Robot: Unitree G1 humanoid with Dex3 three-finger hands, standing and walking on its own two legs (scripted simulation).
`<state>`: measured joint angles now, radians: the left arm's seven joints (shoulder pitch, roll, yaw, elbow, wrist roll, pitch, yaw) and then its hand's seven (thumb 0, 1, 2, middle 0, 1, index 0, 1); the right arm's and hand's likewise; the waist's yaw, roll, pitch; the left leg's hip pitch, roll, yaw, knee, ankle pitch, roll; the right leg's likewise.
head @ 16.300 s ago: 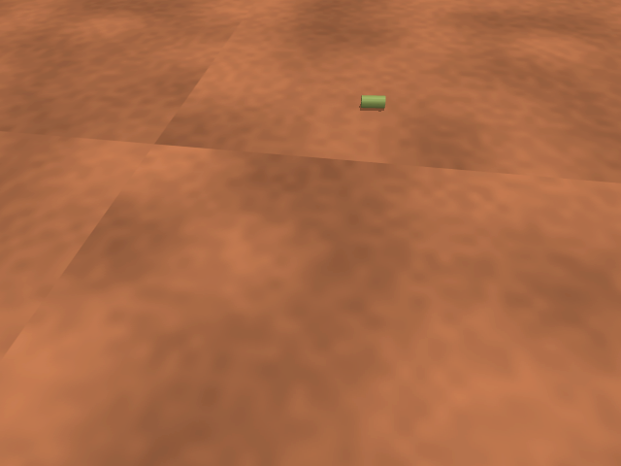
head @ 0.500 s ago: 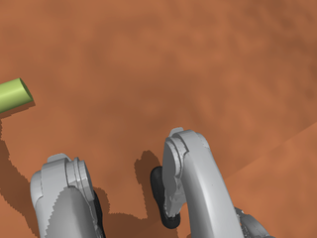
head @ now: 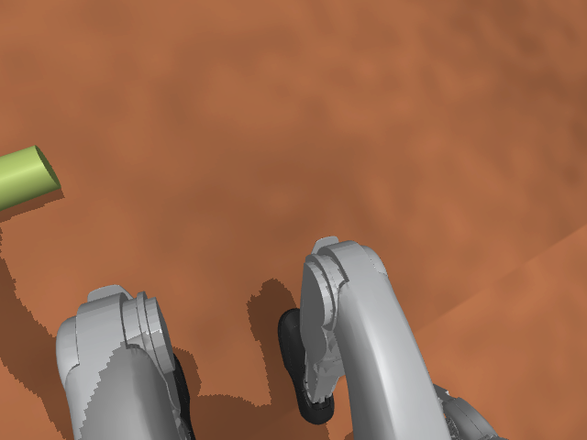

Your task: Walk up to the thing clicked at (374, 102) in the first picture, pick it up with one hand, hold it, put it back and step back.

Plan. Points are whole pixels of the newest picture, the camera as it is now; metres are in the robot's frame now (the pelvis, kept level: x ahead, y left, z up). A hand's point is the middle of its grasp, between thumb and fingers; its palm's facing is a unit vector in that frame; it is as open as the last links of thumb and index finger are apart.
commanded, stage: rise first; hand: left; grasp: from above
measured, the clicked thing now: out of the picture +0.48 +0.35 -0.28
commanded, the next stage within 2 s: none
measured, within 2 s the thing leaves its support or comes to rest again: neither
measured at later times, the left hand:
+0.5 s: hand out of the picture +0.44 +0.38 -0.17, palm faces -0.40 -0.19 -0.90, open 13.8 cm
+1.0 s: hand out of the picture +0.43 +0.38 -0.18, palm faces -0.42 -0.19 -0.89, open 13.9 cm
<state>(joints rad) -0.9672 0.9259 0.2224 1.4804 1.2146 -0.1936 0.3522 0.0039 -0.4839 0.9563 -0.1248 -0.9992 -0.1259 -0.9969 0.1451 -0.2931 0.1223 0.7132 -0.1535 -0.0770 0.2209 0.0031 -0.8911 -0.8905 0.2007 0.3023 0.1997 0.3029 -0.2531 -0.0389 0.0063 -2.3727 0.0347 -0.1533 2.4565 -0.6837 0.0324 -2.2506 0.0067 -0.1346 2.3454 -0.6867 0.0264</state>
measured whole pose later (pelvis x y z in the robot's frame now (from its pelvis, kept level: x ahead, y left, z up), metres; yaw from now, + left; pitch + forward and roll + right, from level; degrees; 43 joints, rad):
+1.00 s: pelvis +0.00 +0.00 +0.00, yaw +0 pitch +32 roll -11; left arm -0.97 0.94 0.22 1.50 1.23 -0.21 0.36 0.00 -0.48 0.95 -0.12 -1.00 -0.12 -0.99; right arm 0.13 -0.30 0.12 0.71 -0.16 -0.09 0.22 0.00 -0.89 -0.89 0.20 0.30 0.20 0.30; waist -0.25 -0.05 0.01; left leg -2.37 0.03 -0.16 2.47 -0.68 0.03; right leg -2.25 0.01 -0.14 2.35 -0.68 0.02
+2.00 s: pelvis +0.00 +0.00 +0.00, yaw +0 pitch +32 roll -11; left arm -0.97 0.94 0.23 1.52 1.23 -0.21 0.36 0.00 -0.51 0.97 -0.10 -1.01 -0.10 -1.01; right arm 0.13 -0.31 0.12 0.70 -0.16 -0.09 0.22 0.00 -0.89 -0.89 0.20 0.30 0.20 0.30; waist -0.26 -0.04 0.01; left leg -2.37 0.03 -0.16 2.46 -0.68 0.03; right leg -2.26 0.01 -0.14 2.35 -0.68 0.02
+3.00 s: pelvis -0.01 +0.00 +0.00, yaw +0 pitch +32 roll -11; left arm -0.99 0.94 0.18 1.48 1.18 -0.17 0.30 0.00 -0.54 0.98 -0.10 -1.01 -0.09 -1.01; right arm 0.18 -0.32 0.17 0.68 -0.16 -0.10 0.18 0.00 -0.89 -0.89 0.20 0.30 0.20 0.30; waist -0.28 -0.07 0.08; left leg -2.36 0.03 -0.16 2.46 -0.67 0.02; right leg -2.25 0.02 -0.14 2.35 -0.66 0.02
